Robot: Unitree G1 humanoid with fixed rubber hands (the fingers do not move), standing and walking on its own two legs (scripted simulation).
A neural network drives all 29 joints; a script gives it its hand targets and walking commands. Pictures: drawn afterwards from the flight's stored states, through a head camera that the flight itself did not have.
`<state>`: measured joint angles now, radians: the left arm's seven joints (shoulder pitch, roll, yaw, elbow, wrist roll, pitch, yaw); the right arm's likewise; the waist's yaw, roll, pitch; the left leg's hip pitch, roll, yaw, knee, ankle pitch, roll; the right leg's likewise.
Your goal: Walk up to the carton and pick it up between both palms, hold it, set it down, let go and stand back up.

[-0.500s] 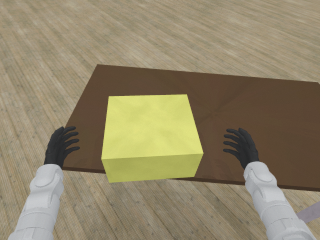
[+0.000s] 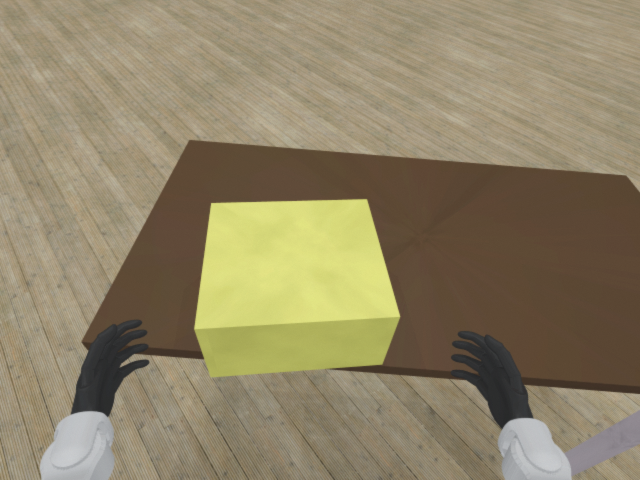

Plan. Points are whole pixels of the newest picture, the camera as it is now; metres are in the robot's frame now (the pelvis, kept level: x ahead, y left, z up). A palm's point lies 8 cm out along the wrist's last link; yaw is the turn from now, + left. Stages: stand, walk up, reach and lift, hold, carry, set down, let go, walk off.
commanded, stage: set down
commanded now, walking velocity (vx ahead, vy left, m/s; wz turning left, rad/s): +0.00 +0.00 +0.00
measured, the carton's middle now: (294, 281) +0.42 +0.08 -0.04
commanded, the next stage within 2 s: none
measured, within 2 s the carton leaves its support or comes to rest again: neither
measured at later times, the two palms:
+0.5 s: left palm (138, 436) +0.17 +0.24 -0.03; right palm (510, 465) +0.17 -0.21 -0.03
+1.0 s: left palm (144, 456) +0.16 +0.24 -0.07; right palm (498, 462) +0.19 -0.21 -0.07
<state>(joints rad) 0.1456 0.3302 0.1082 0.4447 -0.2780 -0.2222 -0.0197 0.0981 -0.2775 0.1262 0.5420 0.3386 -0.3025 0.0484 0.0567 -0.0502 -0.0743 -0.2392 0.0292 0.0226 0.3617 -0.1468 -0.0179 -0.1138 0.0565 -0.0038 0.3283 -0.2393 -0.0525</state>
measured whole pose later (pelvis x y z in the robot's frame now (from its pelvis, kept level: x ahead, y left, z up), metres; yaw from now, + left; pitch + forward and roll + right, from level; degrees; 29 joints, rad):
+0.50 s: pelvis +0.01 -0.01 -0.01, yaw +0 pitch -1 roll +1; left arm 0.32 0.24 0.04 0.44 -0.15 -0.28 0.01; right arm 0.28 -0.20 0.14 0.59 0.26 -0.44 0.04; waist 0.02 -0.06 -0.08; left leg -0.20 0.02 0.03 0.41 -0.19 -0.03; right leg -0.10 0.04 0.00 0.44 -0.32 -0.06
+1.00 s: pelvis +0.03 -0.02 -0.01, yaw +1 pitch +1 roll +2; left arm 0.31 0.25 0.08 0.40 -0.01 0.16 0.00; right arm 0.21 -0.15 0.09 0.71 0.06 -0.18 0.03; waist 0.02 -0.10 -0.10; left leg -0.20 0.00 0.01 0.37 -0.19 -0.04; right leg -0.12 0.03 -0.01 0.44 -0.34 -0.07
